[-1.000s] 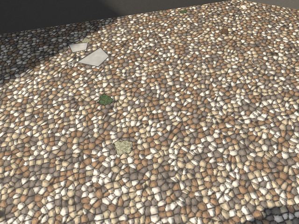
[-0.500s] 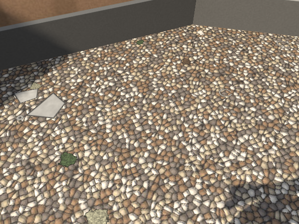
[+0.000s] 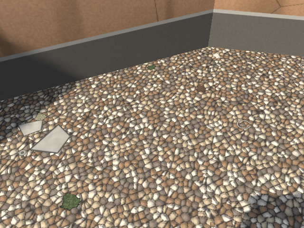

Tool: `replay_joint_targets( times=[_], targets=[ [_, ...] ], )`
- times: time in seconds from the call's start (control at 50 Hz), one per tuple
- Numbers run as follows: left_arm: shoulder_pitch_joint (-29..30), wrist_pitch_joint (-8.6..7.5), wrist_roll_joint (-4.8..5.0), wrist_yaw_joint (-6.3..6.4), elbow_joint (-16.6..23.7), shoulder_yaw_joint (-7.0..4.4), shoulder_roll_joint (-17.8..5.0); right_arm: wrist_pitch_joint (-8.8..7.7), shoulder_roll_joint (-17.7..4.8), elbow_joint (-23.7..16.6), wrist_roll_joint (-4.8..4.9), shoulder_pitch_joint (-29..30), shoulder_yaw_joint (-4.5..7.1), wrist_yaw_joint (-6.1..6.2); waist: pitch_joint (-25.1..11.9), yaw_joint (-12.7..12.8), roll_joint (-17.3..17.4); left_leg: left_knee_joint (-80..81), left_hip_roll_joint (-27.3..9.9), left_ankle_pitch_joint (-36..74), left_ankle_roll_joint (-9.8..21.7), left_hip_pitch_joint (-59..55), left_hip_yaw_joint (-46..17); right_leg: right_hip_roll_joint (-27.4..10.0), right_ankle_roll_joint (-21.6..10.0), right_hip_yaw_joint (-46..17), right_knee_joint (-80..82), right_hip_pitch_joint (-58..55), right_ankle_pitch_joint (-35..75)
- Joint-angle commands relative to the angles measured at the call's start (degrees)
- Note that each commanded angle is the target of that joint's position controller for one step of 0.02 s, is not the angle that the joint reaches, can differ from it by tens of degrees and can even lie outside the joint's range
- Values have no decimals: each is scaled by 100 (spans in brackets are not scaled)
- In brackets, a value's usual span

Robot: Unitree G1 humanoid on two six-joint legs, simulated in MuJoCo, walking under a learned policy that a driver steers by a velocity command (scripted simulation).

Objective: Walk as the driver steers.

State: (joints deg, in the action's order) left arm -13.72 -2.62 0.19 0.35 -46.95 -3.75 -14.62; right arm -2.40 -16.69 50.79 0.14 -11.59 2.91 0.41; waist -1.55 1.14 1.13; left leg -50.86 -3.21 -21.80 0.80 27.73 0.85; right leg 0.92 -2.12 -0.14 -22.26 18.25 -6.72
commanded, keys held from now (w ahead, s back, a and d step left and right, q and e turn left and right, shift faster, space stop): w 0.24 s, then w+q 0.76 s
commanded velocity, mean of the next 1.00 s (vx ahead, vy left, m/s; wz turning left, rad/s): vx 0.47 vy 0.00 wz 0.32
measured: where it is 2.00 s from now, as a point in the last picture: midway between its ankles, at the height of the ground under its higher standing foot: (109, 175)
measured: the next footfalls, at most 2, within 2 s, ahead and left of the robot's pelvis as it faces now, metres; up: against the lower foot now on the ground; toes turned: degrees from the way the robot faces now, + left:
left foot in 0.16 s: +0.12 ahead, +0.14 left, +0.00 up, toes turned +1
right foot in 0.60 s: +0.40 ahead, -0.09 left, +0.00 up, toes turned +10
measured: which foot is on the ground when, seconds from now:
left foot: up 0.00-0.14, down 0.16-0.60, up 0.62-1.00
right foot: down 0.00-0.16, up 0.18-0.58, down 0.60-1.00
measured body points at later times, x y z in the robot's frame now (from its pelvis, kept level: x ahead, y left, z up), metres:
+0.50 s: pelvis +0.17 +0.04 +0.01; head +0.20 +0.06 +0.45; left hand +0.39 +0.28 -0.09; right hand +0.12 -0.23 -0.12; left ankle +0.08 +0.14 -0.74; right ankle +0.34 -0.12 -0.70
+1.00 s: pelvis +0.43 +0.05 -0.01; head +0.46 +0.07 +0.44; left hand +0.34 +0.33 -0.14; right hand +0.71 -0.11 -0.09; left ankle +0.54 +0.24 -0.70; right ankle +0.36 -0.10 -0.74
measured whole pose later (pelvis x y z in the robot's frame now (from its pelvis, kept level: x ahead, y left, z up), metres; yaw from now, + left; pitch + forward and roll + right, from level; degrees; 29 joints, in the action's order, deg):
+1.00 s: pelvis +0.43 +0.05 -0.01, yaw +22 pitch +2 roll -3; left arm -17.0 -4.7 0.4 0.3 -52.8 -4.8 -16.4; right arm -1.7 -16.3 40.3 1.3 -5.5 4.0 -2.1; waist 2.1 4.8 2.3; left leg -41.3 -6.5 -1.6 2.0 38.9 -0.2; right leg 0.6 0.9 12.3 -12.7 -3.4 -17.4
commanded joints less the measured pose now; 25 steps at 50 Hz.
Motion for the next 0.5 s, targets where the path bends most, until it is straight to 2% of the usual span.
replay_joint_targets(
  times=[0.02, 0.06, 0.1, 0.12, 0.14, 0.16, 0.18, 0.2, 0.22, 0.24, 0.26, 0.28, 0.3, 0.34, 0.4, 0.44, 0.5],
  targets=[
    [428, -129, 60, 12, 357, -252, -968, -93, -249, -173, -24, -174, 35, -11, -199, -192, -930, 826, -16, 567, 21, -575, 61, -1196, -972, -1161, 1432, 234, -1527],
    [269, -97, 102, 4, 263, -274, -1035, -120, -336, -196, 18, -83, 43, -34, -210, -156, -855, 1308, 37, 770, 36, -760, 109, -1311, -973, -1218, 1348, 151, -1710],
    [288, -45, 146, 6, 210, -260, -1007, -141, -371, -102, 16, -275, 65, -44, -201, -314, -737, 1786, 152, 991, 108, -1330, 249, -1256, -839, -1133, 1087, 423, -2132],
    [300, -26, 137, 7, 191, -226, -903, -138, -383, 5, 9, -520, 86, -39, -197, -434, -680, 1889, 223, 854, 156, -1689, 299, -1144, -740, -1060, 846, 656, -2382],
    [355, -12, 107, 7, 191, -161, -701, -137, -408, 137, 25, -900, 109, -24, -134, -609, -539, 2156, 171, 590, 231, -2057, 183, -956, -588, -920, 385, 965, -2586],
    [496, -22, 47, -11, 279, -34, -261, -156, -690, 213, -8, -1341, 169, 14, -1, -736, 347, 3031, -727, -402, 483, -2429, -1147, -473, -258, -414, -1096, 1636, -2390],
    [526, -124, 21, -21, 492, 14, -31, -131, -1274, 165, -12, -1483, 278, 18, 208, -645, 1595, 3980, -1738, -1830, 1035, -2884, -3057, 131, 17, 278, -2639, 2961, -2321],
    [691, -214, 117, -1, 604, -85, -502, -194, -1289, 133, -97, -1476, 286, -10, 381, -686, 1495, 4351, -2086, -2775, 1461, -2638, -4053, -144, -89, -257, -3483, 3515, -2295],
    [655, -249, 176, -10, 572, -150, -759, -276, -1000, 14, -73, -1138, 216, -24, 534, -514, 1149, 4284, -1924, -2555, 1327, -2588, -3760, -405, -166, -452, -3746, 3730, -1721],
    [536, -251, 126, -16, 451, -167, -770, -321, -822, -53, -47, -895, 169, -46, 466, -388, 917, 4220, -1659, -1915, 1134, -2571, -3198, -504, -171, -437, -3728, 3638, -1255],
    [545, -262, 36, 2, 400, -177, -735, -327, -761, -101, -20, -764, 147, -65, 420, -338, 752, 4246, -1435, -1306, 1011, -2453, -2772, -575, -132, -387, -3504, 3426, -895],
    [634, -275, -17, 13, 408, -185, -687, -323, -690, -96, -8, -761, 125, -61, 419, -318, 661, 4306, -1266, -695, 943, -2353, -2421, -612, -66, -365, -3221, 3196, -538],
    [744, -284, -29, 10, 415, -170, -582, -320, -595, -49, -16, -878, 99, -51, 372, -336, 610, 4355, -1115, -86, 923, -2277, -2120, -556, 9, -278, -3011, 2952, -200],
    [890, -294, -21, -4, 439, -138, -405, -307, -538, 35, 4, -1086, 94, -1, 282, -346, 571, 4331, -902, 908, 926, -2250, -1621, -441, 154, -183, -2469, 2581, 322],
    [1376, -319, 32, -61, 540, -60, -208, -270, -600, 92, 42, -1268, 128, 70, 308, -459, 547, 4246, -702, 1595, 888, -2054, -1190, -247, 309, -104, -1456, 1918, 822],
    [1732, -344, 73, -120, 635, -25, -187, -231, -637, 150, 71, -1457, 154, 95, 374, -573, 573, 4149, -718, 1646, 918, -2063, -1197, -165, 372, -89, -1017, 1655, 922],
    [2143, -412, 127, -205, 785, -4, -282, -152, -672, 193, 122, -1650, 202, 112, 513, -669, 596, 3903, -873, 1530, 976, -2235, -1489, -119, 357, -139, -585, 1438, 709]
  ],
)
